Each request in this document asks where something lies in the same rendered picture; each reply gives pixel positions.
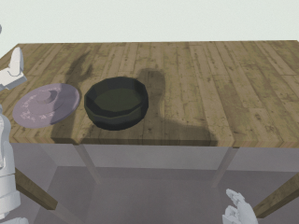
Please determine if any right robot hand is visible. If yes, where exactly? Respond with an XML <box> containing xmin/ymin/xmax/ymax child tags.
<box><xmin>222</xmin><ymin>189</ymin><xmax>259</xmax><ymax>224</ymax></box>

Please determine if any pot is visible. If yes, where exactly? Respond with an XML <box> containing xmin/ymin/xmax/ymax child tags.
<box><xmin>84</xmin><ymin>77</ymin><xmax>149</xmax><ymax>131</ymax></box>

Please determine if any table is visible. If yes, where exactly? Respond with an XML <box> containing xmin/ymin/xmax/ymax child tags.
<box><xmin>0</xmin><ymin>40</ymin><xmax>299</xmax><ymax>218</ymax></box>

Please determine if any knob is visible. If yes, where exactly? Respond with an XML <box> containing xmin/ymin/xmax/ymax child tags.
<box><xmin>36</xmin><ymin>91</ymin><xmax>53</xmax><ymax>105</ymax></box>

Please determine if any left robot hand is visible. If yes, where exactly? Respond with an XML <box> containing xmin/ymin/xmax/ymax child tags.
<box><xmin>0</xmin><ymin>24</ymin><xmax>27</xmax><ymax>91</ymax></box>

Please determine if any robot left forearm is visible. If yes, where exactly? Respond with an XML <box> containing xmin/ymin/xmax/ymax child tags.
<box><xmin>0</xmin><ymin>105</ymin><xmax>21</xmax><ymax>219</ymax></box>

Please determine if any lid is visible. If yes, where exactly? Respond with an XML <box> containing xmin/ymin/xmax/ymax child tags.
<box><xmin>12</xmin><ymin>83</ymin><xmax>80</xmax><ymax>129</ymax></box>

